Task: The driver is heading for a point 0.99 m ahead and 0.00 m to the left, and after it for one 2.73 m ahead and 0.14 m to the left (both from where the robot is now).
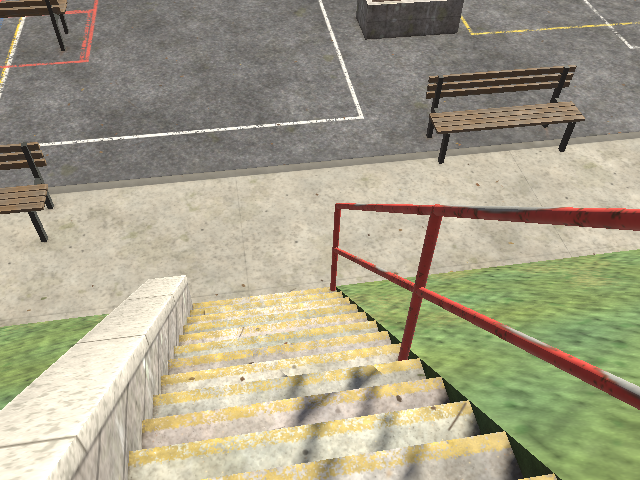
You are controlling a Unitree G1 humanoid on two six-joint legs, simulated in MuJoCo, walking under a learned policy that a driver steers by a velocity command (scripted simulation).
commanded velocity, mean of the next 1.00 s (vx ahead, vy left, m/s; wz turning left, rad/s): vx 0.99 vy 0.00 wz -0.07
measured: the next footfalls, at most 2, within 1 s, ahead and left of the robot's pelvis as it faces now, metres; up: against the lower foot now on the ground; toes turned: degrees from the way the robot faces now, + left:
right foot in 0.28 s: +0.25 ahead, -0.11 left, -0.22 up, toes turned +17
left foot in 0.66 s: +0.44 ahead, +0.22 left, -0.41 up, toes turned +10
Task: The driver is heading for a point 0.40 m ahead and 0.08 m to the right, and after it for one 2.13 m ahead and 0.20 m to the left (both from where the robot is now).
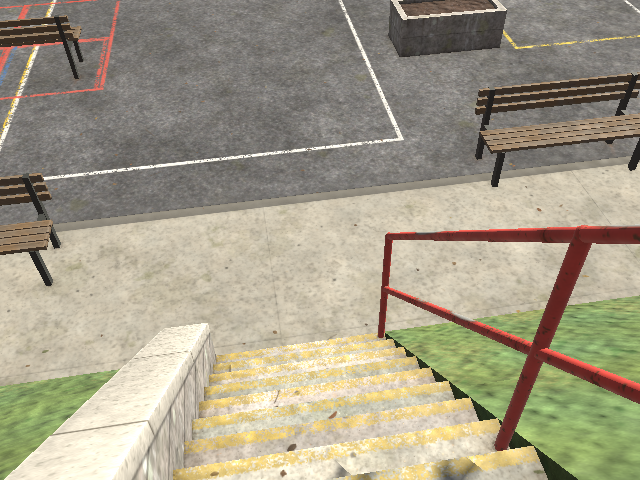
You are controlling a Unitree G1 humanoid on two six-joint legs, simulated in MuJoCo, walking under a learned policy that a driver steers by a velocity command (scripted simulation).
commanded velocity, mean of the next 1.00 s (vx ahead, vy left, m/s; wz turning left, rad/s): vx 1.00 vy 0.00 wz -0.10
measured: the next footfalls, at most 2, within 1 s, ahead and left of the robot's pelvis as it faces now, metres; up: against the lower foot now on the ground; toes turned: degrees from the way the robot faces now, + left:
right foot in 0.02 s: +0.10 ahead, -0.04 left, -0.23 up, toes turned -1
left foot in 0.42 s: +0.32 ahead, +0.18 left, -0.45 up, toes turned -28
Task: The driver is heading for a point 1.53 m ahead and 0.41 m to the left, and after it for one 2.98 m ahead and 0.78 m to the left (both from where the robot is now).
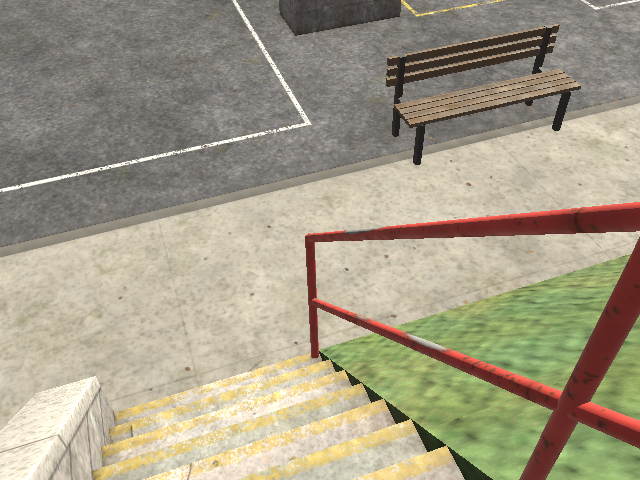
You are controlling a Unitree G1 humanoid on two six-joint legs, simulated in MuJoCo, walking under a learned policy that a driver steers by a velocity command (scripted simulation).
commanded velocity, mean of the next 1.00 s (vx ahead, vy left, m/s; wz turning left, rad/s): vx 1.00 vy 0.00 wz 0.52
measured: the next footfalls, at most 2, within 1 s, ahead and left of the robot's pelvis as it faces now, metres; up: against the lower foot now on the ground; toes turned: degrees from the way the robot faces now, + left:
left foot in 0.28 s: +0.21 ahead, +0.08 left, -0.22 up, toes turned +18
right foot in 0.70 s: +0.48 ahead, -0.01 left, -0.43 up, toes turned +32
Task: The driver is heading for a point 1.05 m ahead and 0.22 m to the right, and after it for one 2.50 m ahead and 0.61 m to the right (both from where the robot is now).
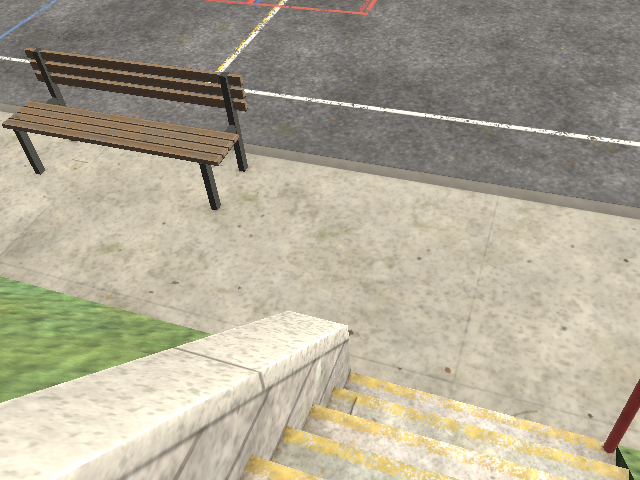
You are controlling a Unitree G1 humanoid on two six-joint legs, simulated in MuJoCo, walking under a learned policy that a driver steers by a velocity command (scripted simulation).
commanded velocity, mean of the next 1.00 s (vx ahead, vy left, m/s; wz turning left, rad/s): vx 1.00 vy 0.00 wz -0.34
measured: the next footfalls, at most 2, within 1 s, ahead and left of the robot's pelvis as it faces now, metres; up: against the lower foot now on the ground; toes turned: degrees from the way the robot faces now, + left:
left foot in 0.16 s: +0.20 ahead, +0.13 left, -0.22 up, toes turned -7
right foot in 0.54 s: +0.36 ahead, -0.14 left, -0.43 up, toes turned -26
